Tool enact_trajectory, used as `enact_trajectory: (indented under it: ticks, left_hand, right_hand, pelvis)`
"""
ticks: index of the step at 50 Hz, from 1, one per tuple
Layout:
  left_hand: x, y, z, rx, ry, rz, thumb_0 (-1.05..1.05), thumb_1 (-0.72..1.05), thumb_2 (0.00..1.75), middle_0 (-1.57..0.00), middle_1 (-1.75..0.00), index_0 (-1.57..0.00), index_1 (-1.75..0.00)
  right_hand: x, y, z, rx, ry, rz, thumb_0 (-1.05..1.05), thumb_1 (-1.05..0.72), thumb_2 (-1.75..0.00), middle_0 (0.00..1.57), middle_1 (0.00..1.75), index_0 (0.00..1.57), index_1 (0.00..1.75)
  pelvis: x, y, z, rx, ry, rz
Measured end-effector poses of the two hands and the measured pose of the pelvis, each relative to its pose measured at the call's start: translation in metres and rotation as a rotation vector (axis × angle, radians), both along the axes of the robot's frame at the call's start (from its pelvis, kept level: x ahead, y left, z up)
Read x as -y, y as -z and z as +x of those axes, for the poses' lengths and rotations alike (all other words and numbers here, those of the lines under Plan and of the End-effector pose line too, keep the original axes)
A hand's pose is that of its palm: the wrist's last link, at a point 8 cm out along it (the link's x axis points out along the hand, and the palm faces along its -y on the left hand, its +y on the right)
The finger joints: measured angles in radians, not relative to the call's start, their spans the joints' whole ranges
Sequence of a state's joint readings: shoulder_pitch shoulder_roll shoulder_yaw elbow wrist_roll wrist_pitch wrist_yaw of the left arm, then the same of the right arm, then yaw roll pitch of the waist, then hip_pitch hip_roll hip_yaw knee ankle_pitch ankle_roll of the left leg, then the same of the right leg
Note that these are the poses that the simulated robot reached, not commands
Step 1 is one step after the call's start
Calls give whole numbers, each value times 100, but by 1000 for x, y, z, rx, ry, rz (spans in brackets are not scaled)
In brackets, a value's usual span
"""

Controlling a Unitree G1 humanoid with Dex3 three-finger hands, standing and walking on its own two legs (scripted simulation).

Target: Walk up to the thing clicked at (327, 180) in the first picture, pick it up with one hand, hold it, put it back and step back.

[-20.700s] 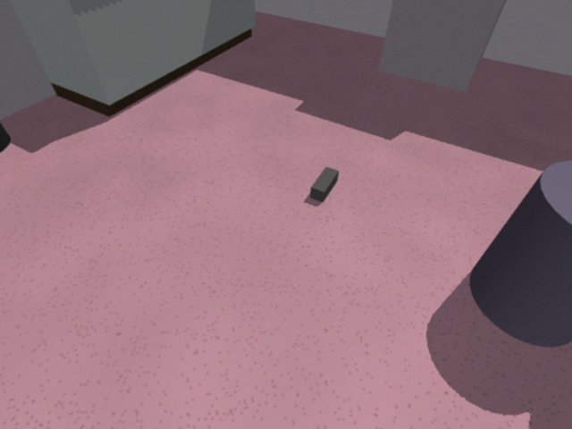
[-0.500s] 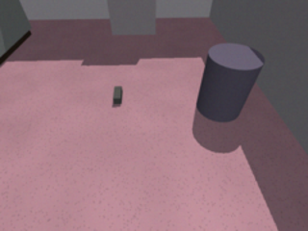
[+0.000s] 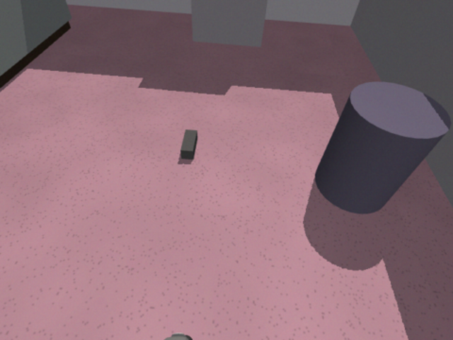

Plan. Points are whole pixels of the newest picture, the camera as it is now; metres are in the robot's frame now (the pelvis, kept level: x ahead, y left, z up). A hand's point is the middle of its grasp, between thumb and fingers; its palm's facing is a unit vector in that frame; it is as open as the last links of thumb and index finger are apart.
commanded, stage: walk up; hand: left
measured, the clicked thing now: (189, 144) +1.32 +0.23 -0.72
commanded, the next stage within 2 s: none
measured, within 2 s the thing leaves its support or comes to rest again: neither
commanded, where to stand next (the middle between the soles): +0.93 +0.01 m, yaw -3 degrees
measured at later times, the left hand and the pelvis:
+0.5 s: hand (121, 232) +0.38 +0.26 -0.12, palm faces -0.07 -0.91 -0.41, open 7.4 cm; pelvis +0.27 -0.02 -0.01, yaw -2 degrees
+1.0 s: hand (125, 200) +0.49 +0.29 -0.16, palm faces -0.02 -0.93 -0.36, open 7.4 cm; pelvis +0.48 +0.01 +0.00, yaw -1 degrees
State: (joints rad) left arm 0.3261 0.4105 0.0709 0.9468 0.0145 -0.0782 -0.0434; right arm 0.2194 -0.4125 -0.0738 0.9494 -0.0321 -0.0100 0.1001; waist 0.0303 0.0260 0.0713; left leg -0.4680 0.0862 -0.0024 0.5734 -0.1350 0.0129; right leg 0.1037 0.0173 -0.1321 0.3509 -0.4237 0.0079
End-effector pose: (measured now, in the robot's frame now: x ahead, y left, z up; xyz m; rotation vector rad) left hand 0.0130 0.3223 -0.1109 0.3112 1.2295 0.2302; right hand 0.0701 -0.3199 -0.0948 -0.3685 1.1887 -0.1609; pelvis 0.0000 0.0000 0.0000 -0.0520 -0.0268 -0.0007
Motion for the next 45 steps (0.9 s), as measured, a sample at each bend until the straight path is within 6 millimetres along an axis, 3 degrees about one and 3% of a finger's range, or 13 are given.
enact_trajectory:
  ticks: [3,6,10,14,19,25,28,34,39,45]
  left_hand:
    - [-8,14,39,-27,0,-10,1,90,90,-21,-30,-21,-30]
    - [-8,10,84,-34,30,-29,1,91,90,-20,-30,-21,-30]
    - [-9,-8,153,41,74,-36,1,91,90,-20,-30,-21,-30]
    - [-11,-22,216,114,104,-22,1,91,90,-20,-30,-21,-30]
    - [-3,-30,285,130,152,3,1,91,90,-20,-30,-20,-30]
    - [23,-28,359,153,145,50,1,91,90,-20,-30,-21,-30]
    - [37,-33,379,187,124,55,1,91,90,-20,-30,-21,-30]
    - [47,-46,384,120,64,50,1,91,90,-21,-30,-21,-30]
    - [40,-40,394,56,46,43,1,90,90,-21,-30,-21,-30]
    - [16,-19,428,42,23,22,1,90,90,-21,-30,-21,-30]
  right_hand:
    - [-15,-2,53,49,-19,-15,1,-91,-89,20,30,20,30]
    - [-28,-12,89,133,1,-9,1,-91,-89,20,30,20,30]
    - [-34,-27,115,156,41,-6,1,-91,-89,20,30,20,30]
    - [-29,-27,134,132,60,-8,1,-91,-89,20,30,20,30]
    - [-12,-14,162,96,82,6,1,-90,-89,20,30,20,30]
    - [20,26,213,34,106,28,1,-90,-89,20,30,20,30]
    - [23,32,248,2,77,45,1,-91,-89,20,30,20,30]
    - [23,11,330,65,26,74,1,-91,-89,20,30,20,30]
    - [23,-2,385,97,0,55,1,-91,-89,20,30,20,30]
    - [10,-10,451,96,-41,9,1,-91,-89,20,30,20,30]
  pelvis:
    - [-11,6,35,4,8,58]
    - [-20,-2,65,4,3,30]
    - [-22,-16,108,12,18,35]
    - [-19,-19,149,24,22,50]
    - [-7,-14,199,29,41,76]
    - [19,7,270,17,31,59]
    - [29,6,295,25,22,62]
    - [35,-15,341,26,31,69]
    - [32,-17,378,22,24,42]
    - [16,-7,430,17,3,12]
